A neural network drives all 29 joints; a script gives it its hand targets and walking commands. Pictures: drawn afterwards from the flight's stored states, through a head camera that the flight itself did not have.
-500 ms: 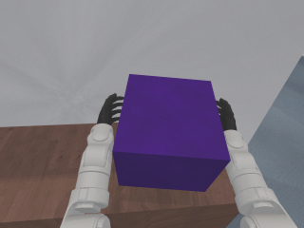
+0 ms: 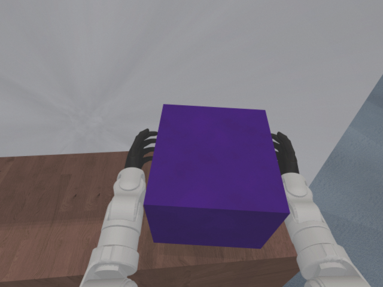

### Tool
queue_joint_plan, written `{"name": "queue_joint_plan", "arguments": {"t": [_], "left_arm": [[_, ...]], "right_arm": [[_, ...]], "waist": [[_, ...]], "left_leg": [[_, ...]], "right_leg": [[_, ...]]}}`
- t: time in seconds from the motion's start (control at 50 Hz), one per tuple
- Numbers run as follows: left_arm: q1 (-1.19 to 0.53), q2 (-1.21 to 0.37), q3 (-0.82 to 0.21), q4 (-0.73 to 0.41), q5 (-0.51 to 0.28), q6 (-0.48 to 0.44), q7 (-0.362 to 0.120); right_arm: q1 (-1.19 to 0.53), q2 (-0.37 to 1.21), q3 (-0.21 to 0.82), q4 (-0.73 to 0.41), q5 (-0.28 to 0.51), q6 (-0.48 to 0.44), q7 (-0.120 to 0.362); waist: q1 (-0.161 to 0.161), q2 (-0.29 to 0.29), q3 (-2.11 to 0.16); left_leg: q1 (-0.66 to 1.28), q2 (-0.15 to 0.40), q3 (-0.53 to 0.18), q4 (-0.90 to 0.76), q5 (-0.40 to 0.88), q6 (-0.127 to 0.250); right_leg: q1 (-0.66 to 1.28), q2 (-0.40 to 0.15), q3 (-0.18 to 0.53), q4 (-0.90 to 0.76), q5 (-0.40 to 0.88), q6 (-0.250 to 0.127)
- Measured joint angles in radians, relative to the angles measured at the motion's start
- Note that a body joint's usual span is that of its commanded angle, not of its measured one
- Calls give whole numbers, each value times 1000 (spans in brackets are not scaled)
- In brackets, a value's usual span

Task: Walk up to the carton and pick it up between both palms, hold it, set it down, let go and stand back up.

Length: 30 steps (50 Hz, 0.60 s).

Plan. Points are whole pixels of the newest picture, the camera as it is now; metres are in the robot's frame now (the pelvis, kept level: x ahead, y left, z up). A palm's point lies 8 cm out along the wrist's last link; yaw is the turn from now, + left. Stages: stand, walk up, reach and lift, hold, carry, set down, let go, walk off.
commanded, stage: set down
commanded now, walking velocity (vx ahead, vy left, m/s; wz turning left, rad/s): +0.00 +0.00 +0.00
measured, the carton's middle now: (210, 174) +0.35 +0.00 +0.06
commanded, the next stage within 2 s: none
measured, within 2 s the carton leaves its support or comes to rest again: rests again in 1.96 s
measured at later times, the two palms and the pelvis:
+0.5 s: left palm (141, 174) +0.36 +0.16 +0.04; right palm (284, 179) +0.35 -0.16 +0.05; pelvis +0.00 +0.00 +0.00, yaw -2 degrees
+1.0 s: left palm (146, 183) +0.37 +0.16 -0.01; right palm (277, 185) +0.37 -0.17 +0.01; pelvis +0.02 +0.00 +0.00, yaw -2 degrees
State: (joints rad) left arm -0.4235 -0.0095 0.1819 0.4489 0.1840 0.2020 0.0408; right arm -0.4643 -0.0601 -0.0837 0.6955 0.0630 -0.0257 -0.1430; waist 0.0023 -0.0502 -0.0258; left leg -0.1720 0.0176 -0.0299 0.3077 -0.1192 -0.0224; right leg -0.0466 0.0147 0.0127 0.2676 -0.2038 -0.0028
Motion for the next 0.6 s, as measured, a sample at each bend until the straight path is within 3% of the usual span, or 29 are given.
{"name": "queue_joint_plan", "arguments": {"t": [0.2, 0.42, 0.6], "left_arm": [[-50, -4, 35, 148, 11, -96, -14], [-98, 0, 87, 337, 41, -243, -22], [-114, 14, 75, 451, 32, -363, 8]], "right_arm": [[-28, 7, -44, 81, -74, -46, 4], [-65, 27, -120, 229, -156, -163, 12], [-66, 40, -168, 295, -193, -260, 11]], "waist": [[16, 8, -19], [36, 2, -18], [47, 4, -33]], "left_leg": [[-20, 6, 14, -22, 17, -1], [-31, 14, 37, -44, 30, -3], [-99, 21, 49, -44, 37, -2]], "right_leg": [[-36, 3, 8, 3, 8, -2], [-60, 6, 22, -8, 22, -4], [-128, 9, 26, -15, 36, -3]]}}
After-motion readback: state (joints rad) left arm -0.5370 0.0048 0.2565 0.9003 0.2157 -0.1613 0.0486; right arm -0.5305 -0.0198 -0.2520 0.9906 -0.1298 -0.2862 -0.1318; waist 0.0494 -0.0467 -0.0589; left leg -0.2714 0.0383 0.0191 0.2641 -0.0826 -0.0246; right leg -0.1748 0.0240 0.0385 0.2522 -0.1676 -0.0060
